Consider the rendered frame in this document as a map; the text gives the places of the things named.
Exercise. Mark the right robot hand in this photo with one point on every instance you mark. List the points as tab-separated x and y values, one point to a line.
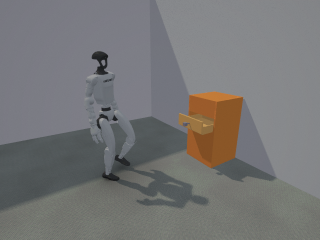
94	130

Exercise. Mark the drawer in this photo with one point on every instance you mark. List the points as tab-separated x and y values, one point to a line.
198	123

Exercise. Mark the robot right forearm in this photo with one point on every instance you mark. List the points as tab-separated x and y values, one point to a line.
90	112

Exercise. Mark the left robot upper arm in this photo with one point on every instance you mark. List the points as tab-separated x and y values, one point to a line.
113	75

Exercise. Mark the right robot upper arm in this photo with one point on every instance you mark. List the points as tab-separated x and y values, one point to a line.
91	81

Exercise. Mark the handle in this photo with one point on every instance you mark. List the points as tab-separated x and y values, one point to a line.
185	124

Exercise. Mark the robot left thigh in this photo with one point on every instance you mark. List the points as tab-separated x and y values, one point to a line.
125	125

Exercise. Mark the robot left forearm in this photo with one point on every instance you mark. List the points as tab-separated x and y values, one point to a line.
114	104

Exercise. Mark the cabinet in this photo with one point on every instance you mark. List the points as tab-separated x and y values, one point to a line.
218	146

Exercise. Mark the robot left shin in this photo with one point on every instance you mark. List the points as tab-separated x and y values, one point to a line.
125	149

